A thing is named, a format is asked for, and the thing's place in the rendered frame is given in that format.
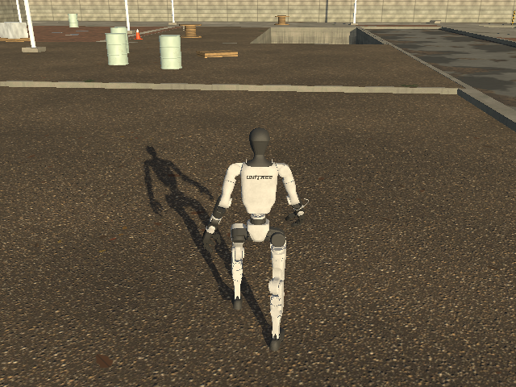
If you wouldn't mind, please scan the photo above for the robot left forearm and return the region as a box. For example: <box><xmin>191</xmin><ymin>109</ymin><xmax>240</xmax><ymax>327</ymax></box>
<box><xmin>206</xmin><ymin>195</ymin><xmax>226</xmax><ymax>234</ymax></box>

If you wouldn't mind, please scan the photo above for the right robot upper arm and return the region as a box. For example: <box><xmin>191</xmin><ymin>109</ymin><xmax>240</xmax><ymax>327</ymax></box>
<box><xmin>276</xmin><ymin>163</ymin><xmax>300</xmax><ymax>205</ymax></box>

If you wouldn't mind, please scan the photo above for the robot torso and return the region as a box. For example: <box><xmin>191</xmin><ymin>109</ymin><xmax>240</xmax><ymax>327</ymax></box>
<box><xmin>240</xmin><ymin>159</ymin><xmax>278</xmax><ymax>242</ymax></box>

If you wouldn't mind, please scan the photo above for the left robot hand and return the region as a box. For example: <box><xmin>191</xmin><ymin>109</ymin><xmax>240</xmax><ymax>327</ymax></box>
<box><xmin>202</xmin><ymin>230</ymin><xmax>221</xmax><ymax>252</ymax></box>

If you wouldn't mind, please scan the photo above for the robot right forearm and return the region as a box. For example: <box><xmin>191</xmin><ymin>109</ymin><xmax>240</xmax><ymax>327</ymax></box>
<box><xmin>291</xmin><ymin>193</ymin><xmax>305</xmax><ymax>216</ymax></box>

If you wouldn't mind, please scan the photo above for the right robot hand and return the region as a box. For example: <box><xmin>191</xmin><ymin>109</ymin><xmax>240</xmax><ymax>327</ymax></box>
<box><xmin>285</xmin><ymin>211</ymin><xmax>305</xmax><ymax>227</ymax></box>

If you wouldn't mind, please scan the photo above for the robot left shin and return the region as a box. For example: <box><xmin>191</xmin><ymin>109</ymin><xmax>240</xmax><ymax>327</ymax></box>
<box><xmin>231</xmin><ymin>247</ymin><xmax>243</xmax><ymax>299</ymax></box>

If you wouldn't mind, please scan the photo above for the left robot upper arm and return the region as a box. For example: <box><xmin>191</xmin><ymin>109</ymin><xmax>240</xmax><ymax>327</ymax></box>
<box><xmin>218</xmin><ymin>163</ymin><xmax>243</xmax><ymax>208</ymax></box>

